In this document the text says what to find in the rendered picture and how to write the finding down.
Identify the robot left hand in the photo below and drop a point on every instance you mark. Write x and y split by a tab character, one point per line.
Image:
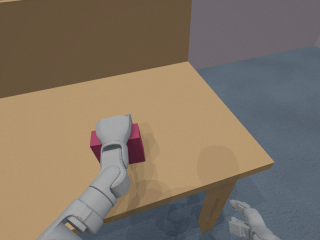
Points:
115	128

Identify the sponge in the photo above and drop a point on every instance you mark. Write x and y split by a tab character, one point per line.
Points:
135	145

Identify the robot left forearm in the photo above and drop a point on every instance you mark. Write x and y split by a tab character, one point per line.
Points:
88	211

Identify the robot right forearm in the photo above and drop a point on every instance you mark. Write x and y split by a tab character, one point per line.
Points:
262	233

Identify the left robot upper arm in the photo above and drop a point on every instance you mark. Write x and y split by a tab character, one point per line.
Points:
62	232

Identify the table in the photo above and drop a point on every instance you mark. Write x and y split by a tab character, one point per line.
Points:
65	65

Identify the robot right hand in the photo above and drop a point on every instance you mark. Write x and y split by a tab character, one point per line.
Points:
252	218

